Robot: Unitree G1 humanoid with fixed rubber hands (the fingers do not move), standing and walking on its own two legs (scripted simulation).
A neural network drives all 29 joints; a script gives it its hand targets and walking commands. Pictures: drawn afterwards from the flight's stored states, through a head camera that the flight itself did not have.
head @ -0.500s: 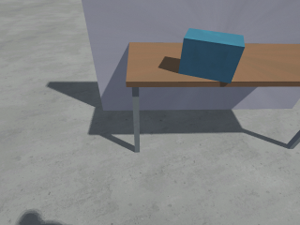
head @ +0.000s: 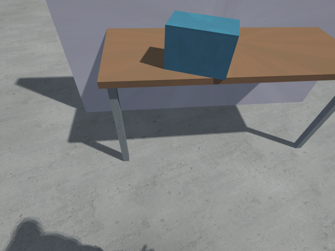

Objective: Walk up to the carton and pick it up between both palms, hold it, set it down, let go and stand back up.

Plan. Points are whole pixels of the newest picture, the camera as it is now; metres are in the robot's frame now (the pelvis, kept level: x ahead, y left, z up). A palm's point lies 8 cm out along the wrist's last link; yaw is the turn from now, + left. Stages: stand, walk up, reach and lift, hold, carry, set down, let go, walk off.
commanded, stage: walk up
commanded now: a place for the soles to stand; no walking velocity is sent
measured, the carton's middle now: (200, 45) +0.96 -0.17 +0.04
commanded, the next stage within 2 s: none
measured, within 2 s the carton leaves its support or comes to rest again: neither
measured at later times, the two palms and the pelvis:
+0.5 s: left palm out of the picture +0.03 +0.20 -0.10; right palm out of the picture +0.13 -0.42 -0.13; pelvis +0.05 -0.12 -0.01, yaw +0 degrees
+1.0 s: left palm (89, 216) +0.26 +0.20 -0.10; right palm (310, 223) +0.24 -0.41 -0.12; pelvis +0.19 -0.11 -0.01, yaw +1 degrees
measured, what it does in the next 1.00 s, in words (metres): walks ahead: left foot, then right foot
